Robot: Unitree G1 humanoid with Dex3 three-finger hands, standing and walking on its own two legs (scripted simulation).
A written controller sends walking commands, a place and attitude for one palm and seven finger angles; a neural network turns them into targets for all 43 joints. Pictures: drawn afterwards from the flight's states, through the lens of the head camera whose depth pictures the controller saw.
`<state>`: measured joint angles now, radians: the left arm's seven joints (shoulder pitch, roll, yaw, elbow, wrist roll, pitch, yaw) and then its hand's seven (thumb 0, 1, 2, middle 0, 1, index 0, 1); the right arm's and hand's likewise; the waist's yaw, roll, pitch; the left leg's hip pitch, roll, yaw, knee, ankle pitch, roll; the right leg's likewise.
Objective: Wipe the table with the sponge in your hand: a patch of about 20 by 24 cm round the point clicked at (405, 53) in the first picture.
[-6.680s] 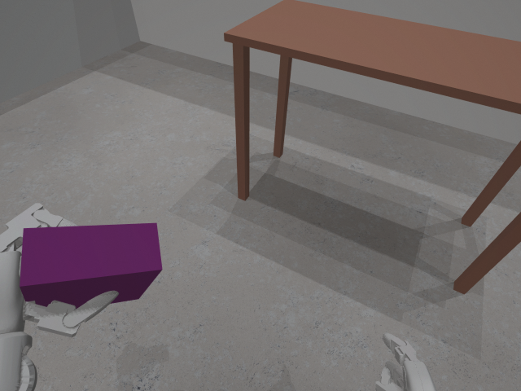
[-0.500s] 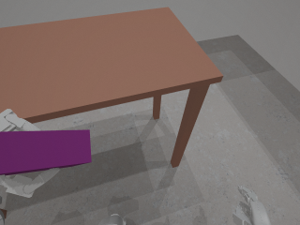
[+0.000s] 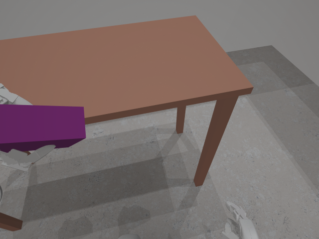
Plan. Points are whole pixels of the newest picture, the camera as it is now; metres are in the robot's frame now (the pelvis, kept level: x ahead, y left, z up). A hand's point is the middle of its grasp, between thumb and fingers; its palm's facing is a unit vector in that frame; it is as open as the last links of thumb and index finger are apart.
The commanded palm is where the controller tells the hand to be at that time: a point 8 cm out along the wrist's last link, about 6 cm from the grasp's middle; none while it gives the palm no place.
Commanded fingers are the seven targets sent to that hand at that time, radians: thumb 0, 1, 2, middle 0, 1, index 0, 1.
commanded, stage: come to a stop and stand still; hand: left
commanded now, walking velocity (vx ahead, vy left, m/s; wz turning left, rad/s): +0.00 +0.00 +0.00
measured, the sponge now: (51, 130) +0.26 +0.23 +0.19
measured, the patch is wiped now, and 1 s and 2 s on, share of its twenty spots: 0.00 0.00 0.00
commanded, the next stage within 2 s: look again from close up in 1.04 s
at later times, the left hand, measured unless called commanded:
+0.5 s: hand (30, 135) +0.24 +0.27 +0.19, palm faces +0.39 -0.85 -0.36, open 9.7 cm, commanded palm +0.19 +0.30 +0.18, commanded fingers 0.00 0.10 1.30 -1.20 -1.60 -1.20 -1.60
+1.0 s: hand (21, 136) +0.25 +0.30 +0.17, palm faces +0.37 -0.85 -0.37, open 9.7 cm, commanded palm +0.19 +0.34 +0.18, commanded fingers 0.00 0.10 1.30 -1.20 -1.60 -1.20 -1.60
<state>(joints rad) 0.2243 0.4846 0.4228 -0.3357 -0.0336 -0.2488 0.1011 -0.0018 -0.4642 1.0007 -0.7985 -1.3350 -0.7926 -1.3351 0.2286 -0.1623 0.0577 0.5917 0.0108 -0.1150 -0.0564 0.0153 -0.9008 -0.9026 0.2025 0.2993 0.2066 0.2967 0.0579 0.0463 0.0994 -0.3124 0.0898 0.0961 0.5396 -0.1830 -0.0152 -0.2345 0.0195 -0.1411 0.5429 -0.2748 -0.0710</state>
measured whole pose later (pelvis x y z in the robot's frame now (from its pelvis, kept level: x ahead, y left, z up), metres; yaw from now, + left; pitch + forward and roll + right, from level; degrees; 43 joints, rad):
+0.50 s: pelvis +0.01 +0.03 +0.01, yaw -3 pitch -2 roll -1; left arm 0.42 0.35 0.38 -0.48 -0.04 -0.22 0.14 0.00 -0.46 1.00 -0.80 -1.34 -0.79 -1.34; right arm 0.20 -0.22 0.02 0.57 -0.01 -0.13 -0.04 0.02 -0.90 -0.90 0.20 0.30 0.20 0.30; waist 0.01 0.00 0.07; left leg -0.21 0.01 0.06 0.44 -0.19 0.03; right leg -0.14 0.03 -0.08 0.38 -0.19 -0.03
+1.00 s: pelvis +0.02 +0.06 +0.01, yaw -3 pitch -1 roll -1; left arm 0.44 0.34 0.36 -0.51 -0.04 -0.16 0.15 0.00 -0.46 1.01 -0.79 -1.34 -0.79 -1.34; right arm 0.16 -0.21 0.03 0.56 -0.02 -0.09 -0.05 0.02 -0.90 -0.90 0.20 0.30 0.21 0.30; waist 0.02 0.00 0.10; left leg -0.23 -0.04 0.08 0.42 -0.18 0.08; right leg -0.17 -0.02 -0.07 0.37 -0.19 0.02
